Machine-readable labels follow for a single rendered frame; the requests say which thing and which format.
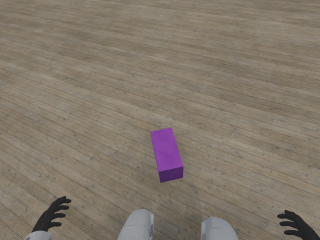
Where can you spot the right robot thigh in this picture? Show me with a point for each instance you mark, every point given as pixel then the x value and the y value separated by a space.
pixel 215 228

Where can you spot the left robot thigh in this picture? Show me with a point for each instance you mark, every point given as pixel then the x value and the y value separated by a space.
pixel 138 226

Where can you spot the robot left forearm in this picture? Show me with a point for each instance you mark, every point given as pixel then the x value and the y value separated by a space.
pixel 39 235

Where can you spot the robot left hand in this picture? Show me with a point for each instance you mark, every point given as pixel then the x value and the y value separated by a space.
pixel 44 222

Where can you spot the robot thigh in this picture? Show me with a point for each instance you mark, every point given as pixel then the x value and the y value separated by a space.
pixel 215 228
pixel 138 226

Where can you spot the robot right hand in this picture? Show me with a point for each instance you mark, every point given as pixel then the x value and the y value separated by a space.
pixel 304 230

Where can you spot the carton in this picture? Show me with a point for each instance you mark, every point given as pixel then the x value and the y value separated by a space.
pixel 167 156

